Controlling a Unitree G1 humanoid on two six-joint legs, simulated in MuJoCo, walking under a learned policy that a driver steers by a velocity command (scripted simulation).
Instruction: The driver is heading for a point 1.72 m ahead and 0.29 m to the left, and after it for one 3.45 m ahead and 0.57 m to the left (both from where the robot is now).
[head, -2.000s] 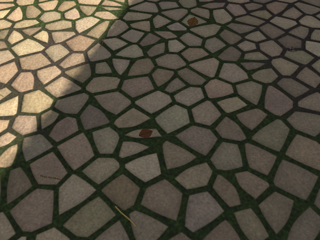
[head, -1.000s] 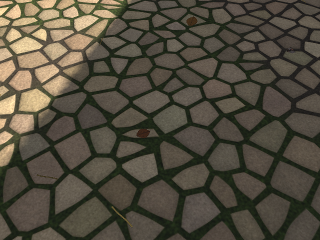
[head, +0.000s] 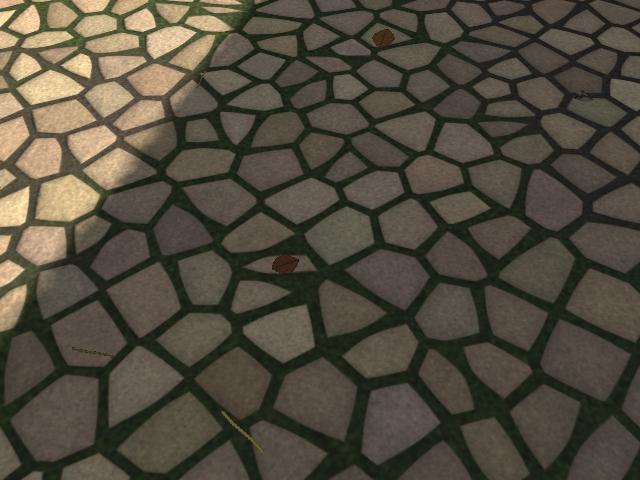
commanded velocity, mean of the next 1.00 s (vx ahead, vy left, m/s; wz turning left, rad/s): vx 0.35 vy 0.00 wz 0.00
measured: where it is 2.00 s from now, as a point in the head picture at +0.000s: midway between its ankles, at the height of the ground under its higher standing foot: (331, 460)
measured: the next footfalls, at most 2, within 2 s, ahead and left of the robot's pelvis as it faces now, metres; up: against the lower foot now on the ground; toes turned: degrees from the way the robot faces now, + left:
right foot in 0.78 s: +0.52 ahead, -0.10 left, +0.00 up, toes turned -3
left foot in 1.22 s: +0.65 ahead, +0.12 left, +0.00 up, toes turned +0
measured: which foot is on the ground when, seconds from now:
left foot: down 0.00-0.80, up 0.82-1.00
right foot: down 0.00-0.30, up 0.32-0.76, down 0.78-1.00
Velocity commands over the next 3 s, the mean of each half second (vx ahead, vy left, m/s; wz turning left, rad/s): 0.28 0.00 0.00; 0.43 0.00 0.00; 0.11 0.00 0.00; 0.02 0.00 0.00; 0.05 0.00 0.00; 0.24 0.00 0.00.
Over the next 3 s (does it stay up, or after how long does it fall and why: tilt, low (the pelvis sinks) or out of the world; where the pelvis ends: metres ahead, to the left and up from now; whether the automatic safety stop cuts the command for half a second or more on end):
stays up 0.73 0.06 0.00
